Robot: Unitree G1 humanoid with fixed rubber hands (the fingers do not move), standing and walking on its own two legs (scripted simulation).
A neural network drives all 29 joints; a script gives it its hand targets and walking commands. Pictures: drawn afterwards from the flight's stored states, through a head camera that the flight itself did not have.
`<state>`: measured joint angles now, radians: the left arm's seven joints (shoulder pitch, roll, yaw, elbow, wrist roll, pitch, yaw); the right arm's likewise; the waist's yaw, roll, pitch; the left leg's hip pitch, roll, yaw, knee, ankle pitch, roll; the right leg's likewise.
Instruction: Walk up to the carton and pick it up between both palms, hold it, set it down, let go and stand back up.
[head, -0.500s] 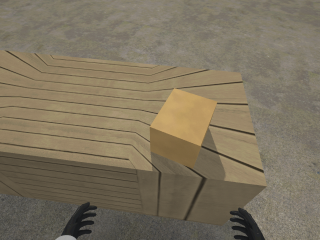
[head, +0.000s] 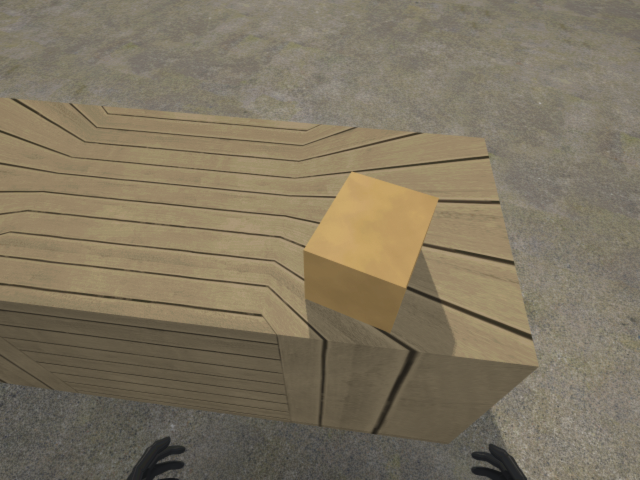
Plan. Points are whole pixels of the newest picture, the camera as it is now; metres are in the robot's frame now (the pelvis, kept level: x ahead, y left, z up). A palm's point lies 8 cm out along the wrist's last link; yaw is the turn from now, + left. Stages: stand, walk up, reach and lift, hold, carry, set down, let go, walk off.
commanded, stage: stand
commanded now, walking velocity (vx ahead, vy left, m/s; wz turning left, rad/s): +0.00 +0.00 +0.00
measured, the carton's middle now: (370, 249) +0.52 -0.07 -0.10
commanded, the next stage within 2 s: none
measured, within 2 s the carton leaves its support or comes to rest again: neither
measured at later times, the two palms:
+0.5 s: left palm out of the picture +0.09 +0.24 -0.10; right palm out of the picture +0.10 -0.24 -0.10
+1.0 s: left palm out of the picture +0.09 +0.23 -0.10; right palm out of the picture +0.09 -0.24 -0.10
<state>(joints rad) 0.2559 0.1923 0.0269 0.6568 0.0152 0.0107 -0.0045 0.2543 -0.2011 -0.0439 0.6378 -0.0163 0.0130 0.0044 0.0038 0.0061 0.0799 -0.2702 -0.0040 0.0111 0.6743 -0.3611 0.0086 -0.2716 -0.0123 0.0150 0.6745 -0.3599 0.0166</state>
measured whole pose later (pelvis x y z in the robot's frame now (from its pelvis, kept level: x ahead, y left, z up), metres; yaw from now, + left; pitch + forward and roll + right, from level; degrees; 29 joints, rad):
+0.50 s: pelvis +0.00 +0.00 +0.00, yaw +0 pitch -3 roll +0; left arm 0.27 0.19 0.02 0.68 0.01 0.01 -0.01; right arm 0.26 -0.21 -0.03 0.66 -0.01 0.01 0.01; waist 0.00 0.00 0.09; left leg -0.25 -0.01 0.02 0.62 -0.33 0.01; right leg -0.25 -0.02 0.02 0.63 -0.33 0.02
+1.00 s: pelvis -0.01 +0.00 +0.01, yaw +0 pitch -3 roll +0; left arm 0.28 0.20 0.02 0.71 0.01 0.01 0.00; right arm 0.28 -0.21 -0.02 0.70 -0.01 0.01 0.00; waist 0.00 0.00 0.06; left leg -0.24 0.00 0.02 0.60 -0.31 0.00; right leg -0.25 -0.01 0.02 0.61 -0.31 0.01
